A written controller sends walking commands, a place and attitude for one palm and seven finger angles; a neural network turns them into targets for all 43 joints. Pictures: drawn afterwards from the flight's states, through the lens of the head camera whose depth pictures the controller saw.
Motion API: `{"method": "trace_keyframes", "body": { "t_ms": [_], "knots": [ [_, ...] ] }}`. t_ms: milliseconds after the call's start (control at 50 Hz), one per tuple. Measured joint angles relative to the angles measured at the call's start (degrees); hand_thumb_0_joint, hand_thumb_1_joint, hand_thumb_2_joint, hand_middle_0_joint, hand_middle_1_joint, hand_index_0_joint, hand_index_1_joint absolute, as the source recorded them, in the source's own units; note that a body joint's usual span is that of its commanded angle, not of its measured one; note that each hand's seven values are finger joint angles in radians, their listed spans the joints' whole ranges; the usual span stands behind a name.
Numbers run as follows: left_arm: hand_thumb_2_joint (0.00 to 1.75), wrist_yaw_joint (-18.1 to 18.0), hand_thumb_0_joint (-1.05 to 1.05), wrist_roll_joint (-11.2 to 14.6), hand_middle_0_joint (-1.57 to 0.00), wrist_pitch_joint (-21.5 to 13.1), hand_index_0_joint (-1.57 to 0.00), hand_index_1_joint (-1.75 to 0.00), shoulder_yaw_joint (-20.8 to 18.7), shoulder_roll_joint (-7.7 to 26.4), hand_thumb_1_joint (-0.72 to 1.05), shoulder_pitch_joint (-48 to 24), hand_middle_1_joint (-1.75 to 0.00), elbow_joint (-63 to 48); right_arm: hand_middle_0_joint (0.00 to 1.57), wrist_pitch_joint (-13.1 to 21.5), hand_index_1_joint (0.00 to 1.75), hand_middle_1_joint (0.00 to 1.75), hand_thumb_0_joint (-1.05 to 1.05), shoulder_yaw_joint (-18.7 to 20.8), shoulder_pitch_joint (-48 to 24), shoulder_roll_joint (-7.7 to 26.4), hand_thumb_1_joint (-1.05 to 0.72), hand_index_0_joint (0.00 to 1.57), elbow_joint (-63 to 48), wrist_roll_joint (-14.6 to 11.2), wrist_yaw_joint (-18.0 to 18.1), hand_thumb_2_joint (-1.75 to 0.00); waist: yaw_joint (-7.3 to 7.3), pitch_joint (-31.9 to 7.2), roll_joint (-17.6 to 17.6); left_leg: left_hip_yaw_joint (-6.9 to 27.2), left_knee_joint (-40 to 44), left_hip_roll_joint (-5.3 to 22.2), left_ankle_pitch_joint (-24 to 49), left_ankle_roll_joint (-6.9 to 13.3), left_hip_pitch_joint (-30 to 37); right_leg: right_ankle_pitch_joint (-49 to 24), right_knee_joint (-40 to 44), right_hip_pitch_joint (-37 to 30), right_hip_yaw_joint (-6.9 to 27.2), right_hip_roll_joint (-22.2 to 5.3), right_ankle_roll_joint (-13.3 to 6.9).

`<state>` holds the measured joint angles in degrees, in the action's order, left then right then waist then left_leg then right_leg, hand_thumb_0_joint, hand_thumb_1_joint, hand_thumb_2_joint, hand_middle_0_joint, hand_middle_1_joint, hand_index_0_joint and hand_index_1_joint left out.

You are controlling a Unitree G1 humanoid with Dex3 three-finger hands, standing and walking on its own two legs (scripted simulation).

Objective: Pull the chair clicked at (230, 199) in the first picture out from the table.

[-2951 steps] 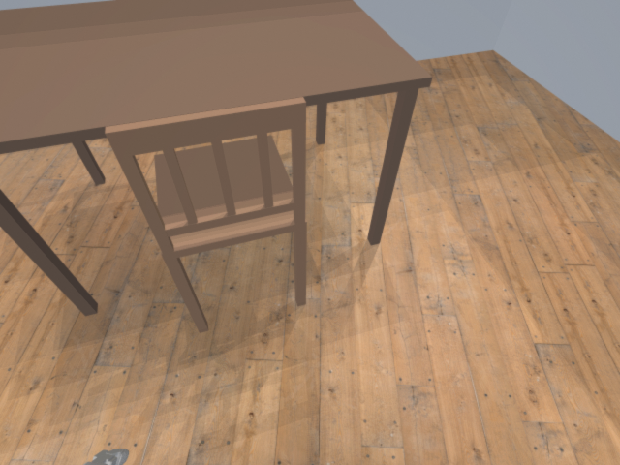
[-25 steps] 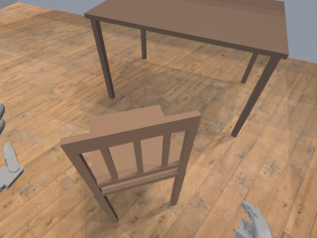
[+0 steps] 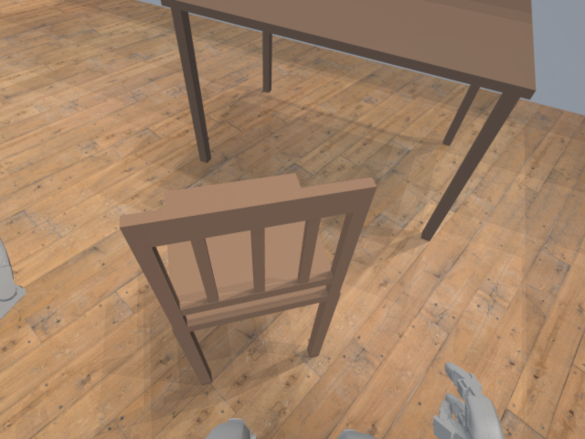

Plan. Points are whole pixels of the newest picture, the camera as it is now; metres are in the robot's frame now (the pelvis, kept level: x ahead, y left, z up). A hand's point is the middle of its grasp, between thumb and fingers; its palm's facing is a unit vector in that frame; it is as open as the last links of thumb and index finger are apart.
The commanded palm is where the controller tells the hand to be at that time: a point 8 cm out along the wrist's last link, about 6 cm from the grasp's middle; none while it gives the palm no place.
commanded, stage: step back with the hand held close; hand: left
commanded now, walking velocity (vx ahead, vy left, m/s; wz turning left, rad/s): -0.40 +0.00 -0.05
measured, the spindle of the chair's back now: (258, 260) +0.43 +0.08 -0.09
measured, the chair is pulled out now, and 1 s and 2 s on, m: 0.63 0.63 0.63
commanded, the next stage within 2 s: stop stepping back and stand still in 0.26 s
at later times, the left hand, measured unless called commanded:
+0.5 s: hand out of the picture +0.14 +0.24 +0.17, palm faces +0.33 -0.80 -0.50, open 7.5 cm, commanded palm +0.07 +0.28 +0.20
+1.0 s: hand out of the picture +0.08 +0.24 +0.18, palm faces +0.37 -0.80 -0.47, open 7.5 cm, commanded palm +0.01 +0.29 +0.20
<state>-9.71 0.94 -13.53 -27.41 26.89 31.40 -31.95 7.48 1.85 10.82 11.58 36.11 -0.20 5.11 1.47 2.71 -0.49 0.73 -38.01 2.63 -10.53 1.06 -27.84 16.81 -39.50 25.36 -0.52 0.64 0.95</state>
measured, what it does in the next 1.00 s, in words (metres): walks backwards: right foot, then left foot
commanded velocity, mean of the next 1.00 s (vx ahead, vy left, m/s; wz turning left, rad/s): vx -0.04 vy -0.01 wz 0.00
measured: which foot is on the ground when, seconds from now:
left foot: down 0.00-0.20, up 0.22-0.40, down 0.42-1.00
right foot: up 0.00-0.08, down 0.10-0.90, up 0.92-0.98, down 1.00-1.00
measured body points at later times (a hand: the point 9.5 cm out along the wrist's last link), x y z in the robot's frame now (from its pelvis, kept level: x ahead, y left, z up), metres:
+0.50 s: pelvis -0.08 -0.01 +0.01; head -0.04 +0.02 +0.46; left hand +0.11 +0.28 +0.20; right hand +0.08 -0.26 -0.06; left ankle -0.04 +0.10 -0.72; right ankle -0.06 -0.14 -0.70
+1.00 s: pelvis -0.14 -0.01 +0.01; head -0.15 +0.01 +0.46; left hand +0.05 +0.29 +0.21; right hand -0.03 -0.27 -0.07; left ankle -0.06 +0.09 -0.72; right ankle -0.12 -0.14 -0.72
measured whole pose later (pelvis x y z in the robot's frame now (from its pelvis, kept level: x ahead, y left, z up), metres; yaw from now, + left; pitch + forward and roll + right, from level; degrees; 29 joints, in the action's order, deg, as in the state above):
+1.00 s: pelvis -0.14 -0.01 +0.01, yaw -2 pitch -2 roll -2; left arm -8.2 0.7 -11.4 -24.8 25.4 31.5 -28.0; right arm 8.4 1.5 17.6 12.0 37.8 -0.7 4.0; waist 3.2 -0.1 0.5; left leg 0.7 -32.5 0.6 -11.6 2.2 -19.0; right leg 21.0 -31.8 13.7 -2.9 0.2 0.0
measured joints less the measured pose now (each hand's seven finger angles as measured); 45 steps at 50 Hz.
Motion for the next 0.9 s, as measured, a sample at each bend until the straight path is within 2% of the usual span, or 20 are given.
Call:
{"method": "trace_keyframes", "body": {
  "t_ms": [40,100,120,180,220,300,340,380,400,420,460,520,580,640,740,800,860,900],
  "knots": [
    [0.90,0.3,0.02,0.5,-0.22,-0.7,-0.21,-0.30,-1.5,1.1,0.88,0.2,-0.30,-0.1,0.21,1.0,0.30,0.30,0.01,-0.1,0.5,-0.9,-0.90,0.20,0.4,0.1,-0.1,-0.90,-0.65,-0.9,0.6,0.1,0.0,0.2,-0.2,-0.5,-0.8,2.7,-1.2,-2.3,0.4,0.3,-0.5],
    [0.90,0.7,0.02,1.3,-0.21,-2.1,-0.21,-0.30,-2.8,0.9,0.89,-0.3,-0.30,0.2,0.21,3.0,0.30,0.30,0.01,-0.9,-0.2,-1.8,-0.90,0.20,1.8,0.9,-0.7,-0.90,-2.57,-1.4,1.6,-1.1,0.6,1.0,0.6,-1.1,-2.1,4.5,2.9,-7.1,0.5,0.0,-0.6],
    [0.90,0.9,0.02,1.4,-0.21,-2.5,-0.21,-0.30,-2.3,0.0,0.89,-1.3,-0.30,0.6,0.21,3.5,0.30,0.30,0.01,-1.0,-1.2,-1.7,-0.90,0.20,2.6,1.2,-0.9,-0.90,-3.15,-0.5,0.7,-1.0,1.0,2.1,1.2,-1.4,-2.1,4.0,4.3,-7.4,0.4,0.9,-0.2],
    [0.90,2.2,0.02,1.7,-0.21,-2.7,-0.21,-0.30,0.5,-1.9,0.89,-4.0,-0.30,0.7,0.21,4.3,0.30,0.30,0.01,-1.2,-3.0,-1.3,-0.90,0.20,3.3,1.3,-1.6,-0.90,-3.39,2.4,-1.8,0.6,2.9,3.9,3.7,-2.2,-1.4,-0.4,7.4,-8.7,-0.8,3.0,-0.4],
    [0.90,3.2,0.02,2.0,-0.21,-3.1,-0.21,-0.30,1.7,-1.8,0.89,-3.2,-0.30,-0.3,0.21,3.9,0.30,0.30,0.01,-1.2,-3.3,-1.2,-0.90,0.20,3.0,1.0,-1.9,-0.90,-2.95,2.7,-2.3,1.4,2.4,4.0,2.2,-1.9,-1.9,-1.5,7.9,-8.7,-1.3,3.5,-1.0],
    [0.90,3.1,0.02,1.4,-0.22,-2.8,-0.21,-0.30,3.0,-1.5,0.88,0.8,-0.30,-0.7,0.21,1.1,0.30,0.30,0.01,-0.1,-2.8,-1.3,-0.90,0.20,3.6,0.9,-1.6,-0.90,-2.04,0.0,0.9,1.2,-13.5,-1.8,-12.1,-2.3,-3.7,-3.0,9.6,-7.7,0.6,0.5,-1.1],
    [0.90,2.4,0.01,0.8,-0.22,-2.4,-0.21,-0.30,2.1,-1.1,0.88,1.9,-0.30,0.5,0.21,-0.3,0.30,0.30,0.01,-0.1,-2.7,-1.3,-0.90,0.20,3.5,0.8,-0.7,-0.90,-1.44,-1.2,2.5,-0.3,-12.7,-3.2,-14.7,-2.2,-1.0,-4.7,11.5,-7.3,1.6,-1.0,-0.6],
    [0.90,1.6,0.01,0.8,-0.22,-2.0,-0.21,-0.30,0.8,-0.5,0.88,2.5,-0.30,1.3,0.21,-1.0,0.30,0.30,0.01,-0.4,-2.6,-0.9,-0.90,0.20,2.4,0.6,-0.2,-0.90,-0.59,-1.7,3.2,-1.4,-1.6,-3.0,-10.5,-1.9,4.4,-5.5,11.5,-6.2,2.0,-1.5,0.1],
    [0.90,1.2,0.01,1.0,-0.22,-1.8,-0.21,-0.30,0.4,-0.2,0.88,2.6,-0.30,1.1,0.21,-1.0,0.30,0.30,0.01,-0.3,-2.5,-0.2,-0.90,0.20,1.3,0.5,-0.1,-0.90,-0.02,-1.5,2.4,-1.5,4.8,-1.9,-4.4,-1.3,7.3,-5.3,10.4,-5.4,1.4,-1.1,0.4],
    [0.90,1.0,0.01,1.2,-0.22,-1.6,-0.21,-0.30,0.2,0.5,0.88,2.1,-0.30,0.9,0.21,-0.9,0.30,0.30,0.01,0.2,-2.5,0.0,-0.90,0.20,0.7,0.3,-0.1,-0.90,0.51,-1.0,2.4,-1.5,7.3,-1.6,0.2,-0.4,8.1,-4.5,8.2,-4.1,0.8,-1.2,0.6],
    [0.90,1.2,0.01,1.7,-0.22,-0.9,-0.21,-0.30,0.0,1.3,0.88,1.2,-0.30,1.1,0.20,-0.7,0.30,0.30,0.01,0.7,-2.9,-1.0,-0.90,0.20,0.6,-0.2,-0.7,-0.90,-0.44,0.6,5.2,-3.1,6.3,-2.8,-0.8,0.1,8.1,2.3,1.5,-1.5,2.2,-2.2,0.5],
    [0.90,1.5,0.02,1.9,-0.21,1.2,-0.21,-0.30,1.0,0.3,0.89,1.6,-0.30,-0.3,0.20,0.9,0.30,0.30,0.01,0.2,-1.6,-1.7,-0.90,0.20,0.1,0.1,-1.6,-0.90,-0.37,0.8,4.8,-2.8,6.0,-2.1,-2.2,-0.1,7.6,7.9,-5.0,-0.8,1.4,-1.3,0.4],
    [0.90,1.4,0.02,1.8,-0.21,1.5,-0.21,-0.30,1.1,0.2,0.89,2.9,-0.30,-3.1,0.20,1.9,0.30,0.30,0.01,-1.0,0.3,-2.2,-0.90,0.20,-0.3,-0.5,-2.5,-0.90,-0.76,0.4,4.0,-2.2,5.2,-0.8,-1.8,-0.7,7.1,5.1,3.7,-6.2,-0.9,-1.4,0.4],
    [0.90,1.6,0.02,1.5,-0.21,0.5,-0.21,-0.30,0.9,0.4,0.88,2.7,-0.30,-2.5,0.21,1.7,0.30,0.30,0.01,-2.1,1.3,-2.2,-0.90,0.20,0.6,-0.6,-2.6,-0.90,-0.64,0.7,1.9,-1.1,3.2,0.8,-2.9,-1.2,6.7,-4.7,9.9,-9.4,-2.7,-0.2,-0.4],
    [0.90,1.3,0.01,1.3,-0.22,1.5,-0.21,-0.30,1.3,-1.3,0.88,1.3,-0.30,2.2,0.21,-0.5,0.30,0.30,0.01,-2.3,3.7,-1.3,-0.90,0.20,2.1,-0.4,-2.4,-0.90,-0.63,-1.7,0.4,0.0,0.9,0.2,-11.7,-0.2,5.6,-5.1,11.1,-9.4,-2.9,0.1,-1.8],
    [0.90,0.9,0.01,1.3,-0.21,2.2,-0.21,-0.30,2.6,-2.9,0.88,0.8,-0.30,4.2,0.21,-1.2,0.30,0.30,0.01,-1.8,4.6,0.4,-0.90,0.20,3.2,-0.2,-2.2,-0.90,-0.55,-2.6,0.1,-0.2,-1.1,-1.1,-13.7,0.3,6.4,-5.5,10.3,-9.0,-2.3,-0.3,-1.5],
    [0.90,0.7,0.01,0.9,-0.21,2.7,-0.21,-0.30,4.0,-4.0,0.89,-0.3,-0.30,5.7,0.21,-1.6,0.30,0.30,0.01,-1.2,5.1,1.4,-0.90,0.20,4.3,-0.2,-1.4,-0.90,-0.03,-2.8,0.9,-0.7,1.5,-2.2,-9.9,1.1,8.5,-3.3,8.6,-8.8,-2.1,-1.1,-1.1],
    [0.90,0.7,0.02,0.4,-0.21,3.0,-0.21,-0.30,4.4,-4.4,0.89,-0.6,-0.30,6.1,0.21,-1.3,0.30,0.30,0.01,-1.0,5.4,1.6,-0.90,0.20,4.1,-0.3,-0.9,-0.90,0.24,-2.7,1.4,-1.2,3.5,-2.3,-6.8,1.4,9.5,2.4,6.9,-8.5,-1.6,-1.1,-1.2]
  ]
}}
